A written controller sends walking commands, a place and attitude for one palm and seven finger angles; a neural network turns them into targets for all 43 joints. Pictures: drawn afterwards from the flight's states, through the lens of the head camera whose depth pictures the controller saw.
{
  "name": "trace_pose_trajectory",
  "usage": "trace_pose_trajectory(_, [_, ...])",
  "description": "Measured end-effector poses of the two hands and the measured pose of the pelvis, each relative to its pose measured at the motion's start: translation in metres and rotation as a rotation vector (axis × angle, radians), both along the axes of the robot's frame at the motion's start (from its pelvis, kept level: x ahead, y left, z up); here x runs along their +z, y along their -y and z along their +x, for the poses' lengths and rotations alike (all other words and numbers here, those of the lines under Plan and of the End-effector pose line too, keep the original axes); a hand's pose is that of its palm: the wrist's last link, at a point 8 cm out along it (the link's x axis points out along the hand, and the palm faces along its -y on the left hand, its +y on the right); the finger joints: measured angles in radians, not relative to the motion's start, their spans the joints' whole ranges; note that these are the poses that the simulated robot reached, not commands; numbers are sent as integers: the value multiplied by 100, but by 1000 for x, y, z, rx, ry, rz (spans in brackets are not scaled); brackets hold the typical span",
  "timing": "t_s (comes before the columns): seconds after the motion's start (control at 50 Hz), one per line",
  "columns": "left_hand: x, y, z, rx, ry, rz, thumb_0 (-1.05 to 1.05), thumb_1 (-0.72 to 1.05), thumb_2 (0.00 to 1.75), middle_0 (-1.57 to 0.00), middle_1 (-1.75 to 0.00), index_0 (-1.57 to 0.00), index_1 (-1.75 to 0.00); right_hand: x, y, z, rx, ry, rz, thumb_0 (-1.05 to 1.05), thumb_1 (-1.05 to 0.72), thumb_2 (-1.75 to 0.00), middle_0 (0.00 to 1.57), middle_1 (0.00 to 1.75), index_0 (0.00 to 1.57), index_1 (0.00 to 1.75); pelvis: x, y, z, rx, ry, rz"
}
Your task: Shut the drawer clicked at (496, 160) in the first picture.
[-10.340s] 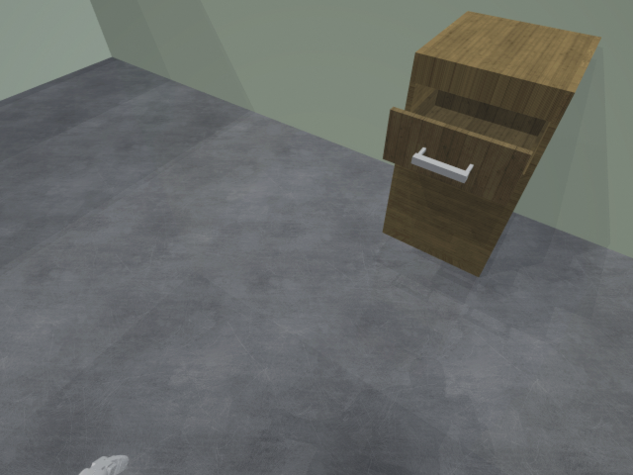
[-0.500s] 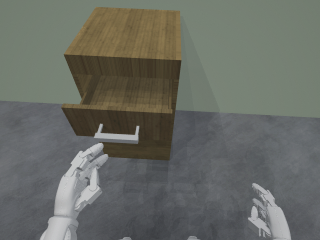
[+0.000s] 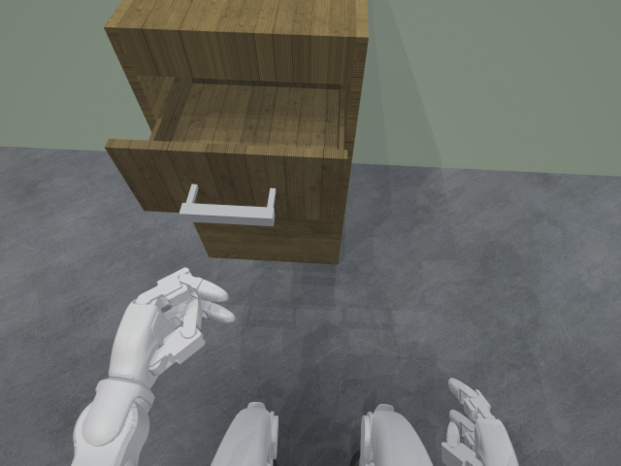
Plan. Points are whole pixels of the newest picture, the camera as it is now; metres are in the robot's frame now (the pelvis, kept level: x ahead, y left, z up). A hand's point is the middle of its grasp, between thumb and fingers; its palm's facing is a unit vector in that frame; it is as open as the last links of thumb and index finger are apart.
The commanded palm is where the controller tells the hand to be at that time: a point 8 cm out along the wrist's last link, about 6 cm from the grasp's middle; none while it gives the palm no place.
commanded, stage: raise the hand and make a fist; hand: left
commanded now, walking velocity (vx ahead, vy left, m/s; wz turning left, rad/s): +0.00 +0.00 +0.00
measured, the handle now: (230, 203) +0.52 +0.16 -0.06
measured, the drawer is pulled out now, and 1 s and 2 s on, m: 0.18 0.18 0.18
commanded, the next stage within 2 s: bring the fist close to the handle in 1.10 s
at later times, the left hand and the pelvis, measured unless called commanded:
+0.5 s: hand (213, 306) +0.29 +0.13 +0.05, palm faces -0.07 -1.00 -0.03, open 3.2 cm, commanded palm +0.28 +0.19 +0.05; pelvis +0.02 +0.01 +0.01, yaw +0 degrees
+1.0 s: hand (223, 294) +0.31 +0.12 +0.05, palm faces -0.07 -1.00 -0.04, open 3.3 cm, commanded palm +0.29 +0.18 +0.05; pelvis +0.03 +0.00 +0.01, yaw +0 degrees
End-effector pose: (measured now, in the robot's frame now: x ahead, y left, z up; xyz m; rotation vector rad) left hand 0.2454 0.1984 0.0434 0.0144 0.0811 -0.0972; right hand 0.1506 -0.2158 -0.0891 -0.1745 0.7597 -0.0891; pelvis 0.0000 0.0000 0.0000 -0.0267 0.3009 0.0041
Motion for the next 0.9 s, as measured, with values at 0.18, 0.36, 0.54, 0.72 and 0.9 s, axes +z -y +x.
trace_pose_trajectory(0.18, [4,-2,10,24,50,4,2,91,90,-101,-117,-101,-117,16,26,-15,-36,-36,-100,2,-90,-90,20,30,20,30,7,-11,5,-5,-10,2])
trace_pose_trajectory(0.36, [3,8,18,18,66,0,2,90,90,-119,-137,-119,-137,30,16,26,14,39,-103,2,-90,-90,20,30,20,30,7,-15,12,-3,-15,-1])
trace_pose_trajectory(0.54, [6,13,36,21,68,12,2,90,90,-134,-153,-135,-154,25,-9,54,75,47,-35,1,-90,-90,20,30,20,30,7,-13,18,4,-21,-2])
trace_pose_trajectory(0.72, [9,17,46,23,61,15,2,90,90,-139,-159,-139,-159,18,-5,48,61,-11,-19,1,-90,-90,20,30,20,30,10,-8,25,1,-25,4])
trace_pose_trajectory(0.9, [9,16,47,32,55,20,2,90,90,-140,-159,-140,-160,17,19,33,8,-60,-49,2,-90,-90,20,30,20,30,12,-3,28,-4,-24,11])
